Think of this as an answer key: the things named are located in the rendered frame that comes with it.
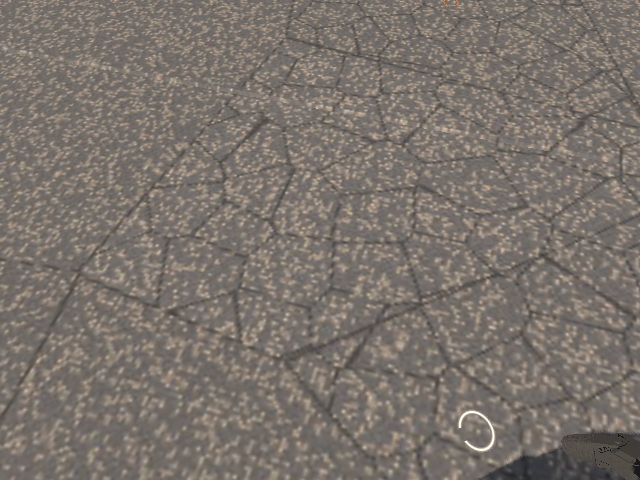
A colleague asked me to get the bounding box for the right robot hand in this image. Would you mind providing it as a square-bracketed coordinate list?
[561, 433, 640, 480]

